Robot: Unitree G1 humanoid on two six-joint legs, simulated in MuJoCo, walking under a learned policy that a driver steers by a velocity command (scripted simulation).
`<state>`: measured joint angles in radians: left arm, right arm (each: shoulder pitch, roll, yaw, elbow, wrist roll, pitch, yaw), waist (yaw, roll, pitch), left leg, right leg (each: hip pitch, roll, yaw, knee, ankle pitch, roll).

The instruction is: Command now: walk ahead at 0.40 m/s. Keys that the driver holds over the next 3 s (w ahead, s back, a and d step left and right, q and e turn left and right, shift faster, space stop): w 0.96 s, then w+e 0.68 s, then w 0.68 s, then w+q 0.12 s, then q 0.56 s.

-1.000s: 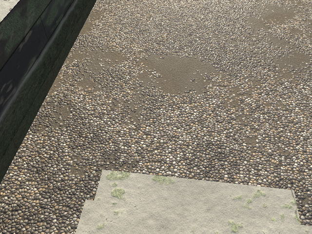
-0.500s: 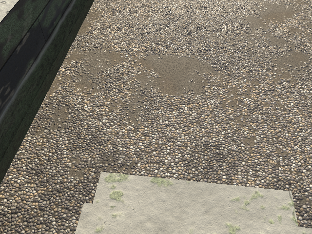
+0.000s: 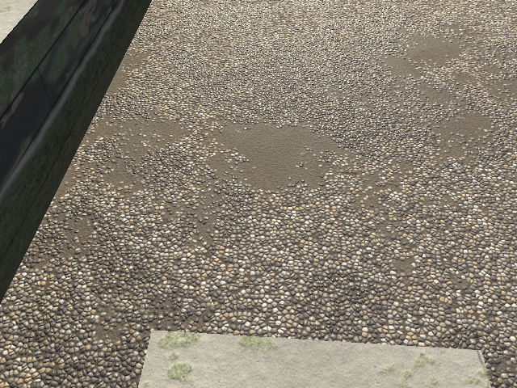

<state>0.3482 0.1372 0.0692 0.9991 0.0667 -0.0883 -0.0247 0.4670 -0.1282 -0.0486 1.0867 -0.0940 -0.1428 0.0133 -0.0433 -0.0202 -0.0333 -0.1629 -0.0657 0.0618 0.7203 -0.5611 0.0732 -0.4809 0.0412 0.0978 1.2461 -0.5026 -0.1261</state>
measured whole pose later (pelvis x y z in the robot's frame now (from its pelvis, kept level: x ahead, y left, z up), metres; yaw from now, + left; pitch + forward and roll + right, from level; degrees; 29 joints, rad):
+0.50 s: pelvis +0.24 -0.04 -0.15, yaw -1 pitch +1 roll -3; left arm 0.55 0.15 -0.02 1.12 0.10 -0.11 -0.03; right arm 0.22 -0.21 -0.01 0.94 -0.11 -0.07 0.08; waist 0.05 0.06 -0.04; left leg -0.80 0.12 -0.06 1.07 0.12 0.11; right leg -0.23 0.09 -0.09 0.59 -0.39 -0.09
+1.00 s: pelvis +0.52 +0.02 -0.32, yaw +0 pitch +1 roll +3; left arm 0.23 0.24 -0.01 0.95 0.12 -0.08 -0.07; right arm 0.54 -0.19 0.01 1.07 -0.10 -0.10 0.04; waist -0.06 -0.07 -0.02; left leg -0.24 -0.08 0.10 0.59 -0.37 0.09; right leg -0.80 -0.12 0.07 1.08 0.09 -0.08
